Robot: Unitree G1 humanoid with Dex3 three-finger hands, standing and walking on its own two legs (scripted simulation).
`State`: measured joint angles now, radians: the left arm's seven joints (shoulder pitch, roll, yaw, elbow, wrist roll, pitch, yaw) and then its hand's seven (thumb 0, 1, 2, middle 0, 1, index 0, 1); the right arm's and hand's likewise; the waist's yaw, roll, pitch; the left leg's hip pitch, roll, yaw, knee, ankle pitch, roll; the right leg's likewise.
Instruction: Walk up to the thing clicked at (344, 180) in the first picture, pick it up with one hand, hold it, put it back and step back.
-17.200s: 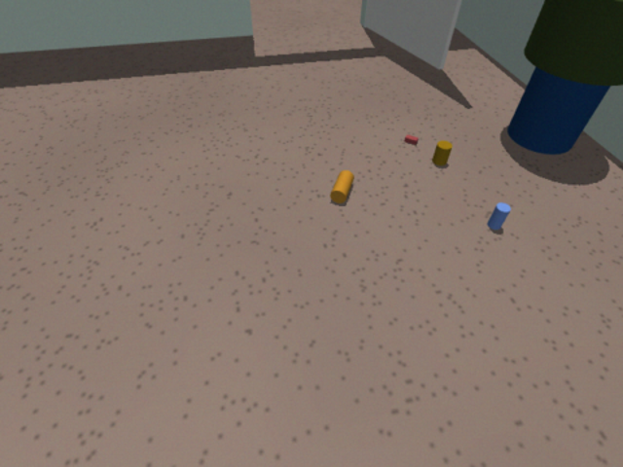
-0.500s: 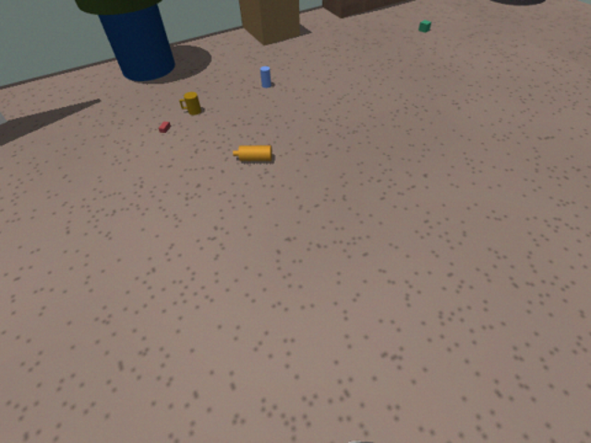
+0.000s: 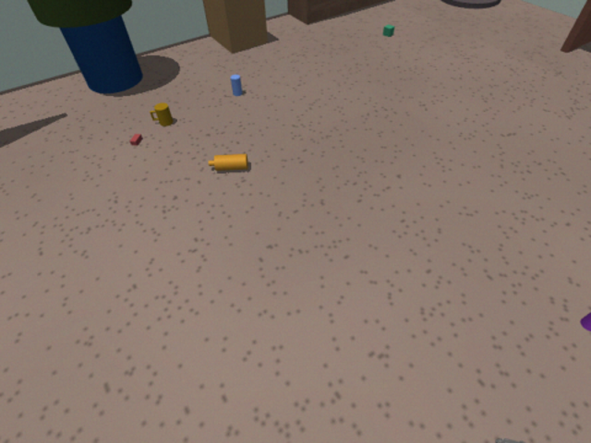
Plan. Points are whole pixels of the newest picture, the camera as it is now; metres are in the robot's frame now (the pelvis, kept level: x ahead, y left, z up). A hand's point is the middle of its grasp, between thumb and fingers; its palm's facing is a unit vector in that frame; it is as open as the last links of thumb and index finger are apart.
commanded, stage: walk up
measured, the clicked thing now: (228, 162) +1.49 +0.36 -0.73
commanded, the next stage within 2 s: stand in 0.88 s
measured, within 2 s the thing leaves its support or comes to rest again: neither
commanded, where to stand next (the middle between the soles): +0.08 +0.03 m, yaw +2 degrees
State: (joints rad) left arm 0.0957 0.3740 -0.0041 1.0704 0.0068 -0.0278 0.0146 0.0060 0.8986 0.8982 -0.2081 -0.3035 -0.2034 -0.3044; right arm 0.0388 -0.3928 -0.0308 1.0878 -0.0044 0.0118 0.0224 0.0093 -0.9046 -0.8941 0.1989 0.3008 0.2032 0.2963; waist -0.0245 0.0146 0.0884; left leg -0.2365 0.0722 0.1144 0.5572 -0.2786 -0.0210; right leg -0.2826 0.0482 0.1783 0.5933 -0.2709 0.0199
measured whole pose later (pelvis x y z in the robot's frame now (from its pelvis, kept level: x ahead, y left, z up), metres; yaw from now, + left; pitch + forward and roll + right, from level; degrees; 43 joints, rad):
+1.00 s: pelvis +0.02 +0.02 +0.01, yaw -1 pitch -2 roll +1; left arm 0.10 0.35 -0.01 1.04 0.01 -0.01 0.01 0.01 0.90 0.90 -0.21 -0.30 -0.20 -0.30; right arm 0.07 -0.38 -0.05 1.08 -0.01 0.02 0.02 0.01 -0.91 -0.89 0.20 0.30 0.20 0.30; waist -0.04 0.01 0.09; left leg -0.17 0.05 0.12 0.49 -0.28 0.00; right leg -0.22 0.02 0.19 0.52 -0.27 0.04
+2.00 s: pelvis +0.01 +0.01 +0.02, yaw +3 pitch -3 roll +0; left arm 0.11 0.35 -0.01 1.11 0.01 -0.01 0.00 0.01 0.90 0.90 -0.21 -0.30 -0.20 -0.30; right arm 0.11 -0.35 -0.03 1.14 -0.01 0.00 0.01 0.01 -0.90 -0.89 0.20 0.30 0.20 0.30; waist -0.02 0.00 0.06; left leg -0.12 0.03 0.06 0.36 -0.19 -0.01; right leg -0.13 0.00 0.13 0.36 -0.18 0.03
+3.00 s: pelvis +0.02 +0.01 +0.02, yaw +5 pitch -3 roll +0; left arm 0.13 0.35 -0.01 1.11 0.01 0.00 0.00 0.01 0.90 0.90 -0.21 -0.30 -0.20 -0.30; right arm 0.11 -0.35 -0.02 1.13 -0.01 -0.01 0.01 0.01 -0.90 -0.89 0.20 0.30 0.20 0.30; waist -0.01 -0.01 0.06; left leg -0.12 0.02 0.04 0.35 -0.19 -0.01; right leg -0.12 -0.01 0.11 0.35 -0.19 0.04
